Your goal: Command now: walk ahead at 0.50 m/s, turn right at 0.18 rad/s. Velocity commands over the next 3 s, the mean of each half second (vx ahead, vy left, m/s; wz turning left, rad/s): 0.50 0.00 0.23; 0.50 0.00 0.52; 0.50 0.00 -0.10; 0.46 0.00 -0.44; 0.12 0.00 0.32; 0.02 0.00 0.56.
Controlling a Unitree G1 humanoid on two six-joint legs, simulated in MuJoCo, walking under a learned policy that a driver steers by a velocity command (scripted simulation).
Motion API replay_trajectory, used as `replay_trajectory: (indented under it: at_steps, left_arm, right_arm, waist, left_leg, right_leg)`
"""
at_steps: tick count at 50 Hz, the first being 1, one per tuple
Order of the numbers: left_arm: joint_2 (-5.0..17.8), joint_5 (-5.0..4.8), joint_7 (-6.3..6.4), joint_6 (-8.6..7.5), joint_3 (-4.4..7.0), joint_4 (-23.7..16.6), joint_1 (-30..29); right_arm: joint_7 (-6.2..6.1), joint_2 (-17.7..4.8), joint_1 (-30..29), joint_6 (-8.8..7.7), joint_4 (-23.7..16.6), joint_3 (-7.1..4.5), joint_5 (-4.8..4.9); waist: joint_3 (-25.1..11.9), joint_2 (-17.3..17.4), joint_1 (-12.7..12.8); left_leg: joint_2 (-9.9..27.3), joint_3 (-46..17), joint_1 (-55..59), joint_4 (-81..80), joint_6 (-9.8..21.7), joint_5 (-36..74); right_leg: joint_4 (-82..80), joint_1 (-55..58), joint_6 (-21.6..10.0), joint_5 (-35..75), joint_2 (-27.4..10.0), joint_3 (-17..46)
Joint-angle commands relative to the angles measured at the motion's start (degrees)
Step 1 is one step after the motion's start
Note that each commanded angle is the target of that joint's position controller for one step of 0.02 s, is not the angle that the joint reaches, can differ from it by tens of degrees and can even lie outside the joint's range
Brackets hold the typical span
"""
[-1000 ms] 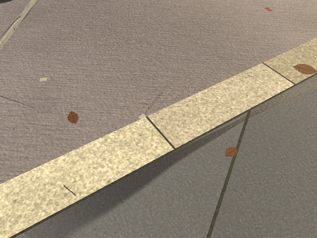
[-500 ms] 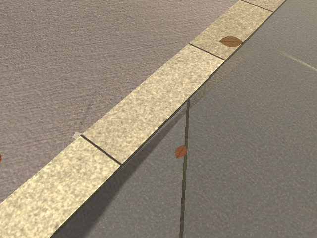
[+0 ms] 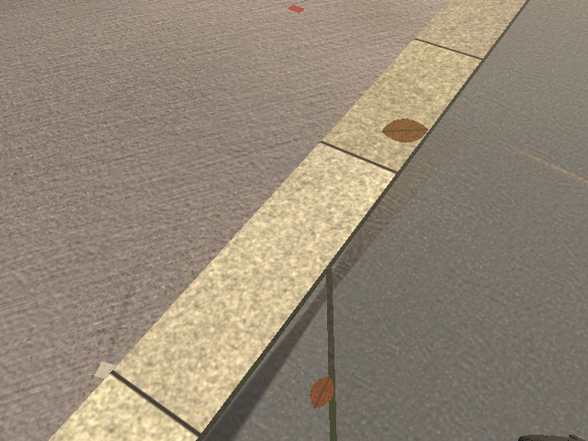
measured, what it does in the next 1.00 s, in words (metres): walks ahead, turning left: left foot, then right foot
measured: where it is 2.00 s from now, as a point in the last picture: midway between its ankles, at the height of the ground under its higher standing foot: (238, 229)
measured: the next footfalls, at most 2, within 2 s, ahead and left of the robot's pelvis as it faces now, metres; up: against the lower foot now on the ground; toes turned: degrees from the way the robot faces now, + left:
left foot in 0.14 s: +0.27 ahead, +0.13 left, +0.00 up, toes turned +1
right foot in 0.64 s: +0.55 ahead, -0.04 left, +0.00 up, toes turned +19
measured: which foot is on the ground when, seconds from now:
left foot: up 0.00-0.12, down 0.14-0.64, up 0.66-1.00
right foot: down 0.00-0.14, up 0.16-0.62, down 0.64-1.00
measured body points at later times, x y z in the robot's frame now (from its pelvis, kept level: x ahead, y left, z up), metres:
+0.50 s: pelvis +0.28 +0.05 +0.00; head +0.31 +0.07 +0.45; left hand +0.46 +0.33 -0.08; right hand +0.35 -0.22 -0.11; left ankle +0.23 +0.13 -0.74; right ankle +0.48 -0.10 -0.69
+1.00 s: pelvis +0.53 +0.07 +0.00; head +0.56 +0.08 +0.45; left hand +0.42 +0.34 -0.12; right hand +0.82 -0.07 -0.09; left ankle +0.59 +0.29 -0.68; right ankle +0.51 -0.06 -0.74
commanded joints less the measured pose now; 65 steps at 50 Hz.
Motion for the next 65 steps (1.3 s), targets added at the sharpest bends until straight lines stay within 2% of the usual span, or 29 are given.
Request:
replay_trajectory:
  at_steps: [1,5,7,8,9,10,11,13,14,17,23,28,31,32,33,34,35,36,38,45,53,55,57,58,59,60,61,63,65]
  left_arm:
    - [8.40,0.04,0.48,0.10,1.86,-0.40,5.75]
    - [10.08,0.44,1.04,1.13,2.15,-0.32,4.24]
    - [10.03,1.00,0.90,1.30,1.71,-1.16,1.51]
    - [8.32,2.08,0.98,0.98,0.87,-2.49,1.32]
    - [2.26,1.35,0.07,-0.23,-0.70,-1.96,9.67]
    - [7.58,0.66,-0.24,-1.45,-0.14,-2.41,5.95]
    - [9.68,-0.64,-0.63,-2.34,0.43,-4.30,-0.71]
    - [8.80,0.75,-0.28,-3.04,0.57,-5.55,-5.30]
    - [8.28,1.37,-0.20,-2.78,0.76,-6.06,-4.40]
    - [6.34,1.75,0.41,-1.46,0.61,-7.14,-4.02]
    - [4.27,1.26,0.42,-1.52,-0.18,-11.40,-17.15]
    - [6.81,0.32,-0.67,-2.63,0.66,-13.68,-21.86]
    - [9.38,0.40,-0.44,-3.35,2.15,-12.08,-14.05]
    - [11.83,1.32,0.05,-3.53,3.00,-11.25,-6.39]
    - [16.66,2.21,0.49,-2.95,4.19,-10.39,0.94]
    - [15.44,1.16,-0.13,-2.17,4.17,-8.67,3.21]
    - [10.29,0.80,-0.15,-1.99,2.90,-9.74,0.27]
    - [8.22,0.85,-0.14,-1.63,2.17,-10.02,-2.39]
    - [6.15,1.28,-0.30,-1.40,1.28,-9.57,-6.74]
    - [9.27,1.33,-0.23,-2.31,2.46,-6.00,-5.46]
    - [12.75,-0.75,-0.57,-0.26,2.77,-0.92,1.16]
    - [13.75,-1.17,-0.35,0.53,2.94,0.06,1.40]
    - [13.75,-1.52,-0.14,1.21,2.45,0.89,0.97]
    - [11.57,-0.60,-0.04,0.87,1.34,0.04,1.09]
    - [4.48,0.49,-0.62,-0.21,-1.09,-2.15,6.11]
    - [8.33,-0.69,-0.86,-1.34,-0.15,-0.89,4.44]
    - [11.62,-2.43,-1.02,-1.48,1.06,-2.67,-0.09]
    - [10.11,-1.21,-0.58,-0.83,1.06,-3.23,-3.62]
    - [8.31,-1.03,-0.37,1.17,1.25,-1.94,-0.27]
  right_arm:
    - [1.26,-4.17,-10.27,-1.75,-6.88,-0.47,0.28]
    - [2.28,-5.61,-5.76,-2.16,-6.57,-0.77,0.83]
    - [1.89,-9.12,8.64,-1.84,-2.86,-2.50,0.80]
    - [1.55,-12.52,19.19,-1.46,-1.15,-3.12,0.07]
    - [2.14,-14.82,21.40,-1.03,0.25,-3.80,0.05]
    - [2.16,-9.59,20.21,-0.62,0.00,-2.64,1.47]
    - [1.81,-7.68,15.74,-0.16,-1.30,-2.15,1.31]
    - [1.81,-6.95,11.05,0.29,-3.15,-1.79,0.38]
    - [1.73,-6.69,10.64,0.30,-3.45,-1.56,-0.12]
    - [1.23,-7.70,11.24,0.36,-3.71,-2.00,0.73]
    - [-0.61,-9.80,16.51,1.67,-3.16,-2.97,1.55]
    - [-1.13,-9.57,19.52,2.94,-3.13,-3.08,1.87]
    - [-1.26,-8.28,17.25,3.47,-4.37,-2.83,1.56]
    - [-1.00,-5.38,16.16,3.24,-5.57,-1.78,0.96]
    - [-1.05,-1.24,21.70,2.67,-6.95,-0.52,1.17]
    - [-1.03,-3.93,25.03,2.31,-7.80,-0.57,2.31]
    - [-1.08,-8.83,21.36,2.69,-6.79,-1.87,2.61]
    - [-1.01,-9.57,16.98,3.21,-7.39,-2.27,1.95]
    - [-0.58,-7.94,14.58,3.84,-8.23,-2.57,1.32]
    - [0.35,-4.02,10.06,4.54,-10.97,-1.72,1.24]
    - [2.68,-2.83,-3.43,2.86,-15.62,-0.54,1.49]
    - [2.97,-4.18,-2.72,2.66,-16.23,-1.04,1.35]
    - [2.35,-7.80,9.15,2.45,-12.87,-3.19,0.77]
    - [1.42,-11.69,18.66,2.70,-10.71,-4.69,0.16]
    - [0.74,-17.64,22.75,2.81,-10.31,-5.65,-0.80]
    - [0.72,-13.54,24.11,2.73,-10.43,-4.58,-0.58]
    - [0.91,-10.88,21.37,2.49,-9.74,-3.53,-0.46]
    - [1.31,-7.10,14.54,1.99,-9.11,-2.50,-0.15]
    - [1.64,-4.82,10.57,0.83,-8.81,-2.18,-0.40]
  waist:
    - [2.16,-7.01,2.44]
    - [-0.55,-8.97,-1.13]
    - [-10.23,-8.48,-8.85]
    - [-18.19,-1.69,-12.18]
    - [-22.85,15.50,-7.44]
    - [-18.78,9.31,-9.39]
    - [-9.57,4.42,-9.27]
    - [-2.67,-4.46,-6.40]
    - [-3.09,-3.34,-4.59]
    - [-2.88,0.09,-3.13]
    - [-1.08,1.63,-7.17]
    - [-1.27,2.97,-7.79]
    - [-4.08,4.45,-2.96]
    - [-10.61,1.52,0.74]
    - [-18.74,-11.58,0.32]
    - [-20.01,-21.72,-0.84]
    - [-11.83,-13.19,0.09]
    - [-6.21,-8.54,-0.03]
    - [-0.91,-8.27,-2.74]
    - [0.00,-6.65,-3.19]
    - [3.93,-6.54,0.50]
    - [2.92,-7.80,-1.28]
    - [-4.66,-7.73,-8.69]
    - [-12.10,-5.17,-12.73]
    - [-20.90,9.26,-10.41]
    - [-26.13,7.61,-12.37]
    - [-16.63,5.23,-11.96]
    - [-6.93,2.34,-7.89]
    - [-4.56,3.72,-4.34]
  left_leg:
    - [-1.78,1.54,-4.15,-3.34,1.62,-2.45]
    - [-4.86,4.54,3.44,-5.53,5.20,-11.14]
    - [-5.82,4.61,25.26,-5.98,9.34,-6.66]
    - [4.46,-9.05,41.99,-4.93,13.77,-3.68]
    - [15.60,-35.45,60.12,-9.98,23.07,-12.35]
    - [14.00,-39.38,59.55,-14.32,20.76,-22.54]
    - [11.96,-31.14,51.56,-15.69,18.16,-21.58]
    - [7.82,-22.56,37.67,-18.22,16.90,-8.77]
    - [6.41,-20.55,34.55,-19.30,16.85,-4.87]
    - [4.34,-16.16,28.75,-21.38,17.51,-0.84]
    - [0.01,-11.70,22.53,-20.67,13.31,-6.06]
    - [2.35,-18.91,27.75,-15.10,11.83,-11.59]
    - [0.36,-20.51,27.69,-7.09,9.29,-9.72]
    - [-2.55,-16.95,22.44,5.00,7.37,-12.02]
    - [-10.25,-8.48,5.34,23.38,3.47,-29.87]
    - [-8.42,-6.28,-6.93,34.81,2.50,-42.97]
    - [-5.21,-7.37,-10.06,39.75,1.92,-38.07]
    - [-3.37,-5.44,-9.50,40.01,1.52,-33.17]
    - [-0.31,-4.37,-5.84,35.84,1.03,-27.28]
    - [1.40,-3.08,-5.73,24.60,-0.32,-14.42]
    - [-1.56,3.00,-1.04,2.48,2.97,-11.33]
    - [-3.08,4.42,2.51,-0.42,4.89,-15.80]
    - [-6.66,7.29,22.47,-5.60,7.73,-12.18]
    - [-0.26,0.47,40.64,-2.46,10.33,-7.74]
    - [16.60,-26.53,61.25,-5.46,19.12,-14.74]
    - [19.60,-36.70,60.52,-11.63,20.16,-16.14]
    - [17.35,-26.42,53.78,-12.28,17.15,-14.31]
    - [12.28,-13.57,39.23,-15.63,14.01,-9.42]
    - [10.08,-7.45,30.46,-20.61,13.15,-9.44]
  right_leg:
    - [-0.86,5.07,-6.42,18.89,-17.78,10.09]
    - [4.99,9.75,-4.45,38.30,-19.32,8.08]
    - [20.68,4.63,-1.80,52.17,-15.28,3.14]
    - [37.91,-6.84,-0.02,34.39,-11.44,0.48]
    - [56.11,-30.01,4.29,-12.82,-1.77,-1.17]
    - [60.70,-38.14,3.53,-16.23,-4.96,3.48]
    - [59.72,-41.60,3.30,-11.00,-7.54,2.60]
    - [52.71,-38.32,4.15,-4.85,-10.70,0.49]
    - [50.04,-35.25,4.72,-3.57,-11.78,0.60]
    - [42.15,-32.69,7.25,-2.68,-12.17,-0.95]
    - [19.25,-27.26,9.18,16.90,-8.50,-2.04]
    - [11.21,-23.03,8.14,14.44,-6.50,-0.25]
    - [6.30,-11.02,4.82,10.86,-7.46,-0.94]
    - [8.04,1.95,1.46,10.05,-14.47,4.47]
    - [7.86,22.10,-5.86,7.60,-27.26,22.69]
    - [3.28,24.64,-10.29,-5.29,-33.74,39.96]
    - [1.54,17.53,-8.01,-10.68,-30.85,33.97]
    - [0.70,10.14,-5.66,-7.24,-27.89,24.65]
    - [-2.92,-0.46,-4.05,1.44,-23.03,14.23]
    - [-7.47,-2.63,-5.46,17.34,-21.84,-0.92]
    - [-5.80,3.90,-3.81,19.80,-23.30,-6.20]
    - [-2.20,6.75,-2.90,28.90,-24.34,-6.52]
    - [12.06,3.61,-0.72,44.70,-21.11,-9.16]
    - [26.25,-7.72,1.45,33.93,-18.47,-10.25]
    - [49.26,-31.57,5.57,-4.69,-8.66,-9.96]
    - [58.18,-36.19,5.33,-19.58,-7.20,0.87]
    - [60.09,-40.70,4.93,-16.53,-9.87,1.60]
    - [53.92,-38.62,5.40,-8.22,-13.92,-0.52]
    - [51.47,-31.90,5.93,-3.09,-15.70,0.01]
